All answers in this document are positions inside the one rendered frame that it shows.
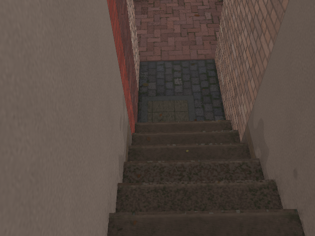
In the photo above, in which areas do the stairs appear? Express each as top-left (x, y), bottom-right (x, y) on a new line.
top-left (107, 121), bottom-right (305, 236)

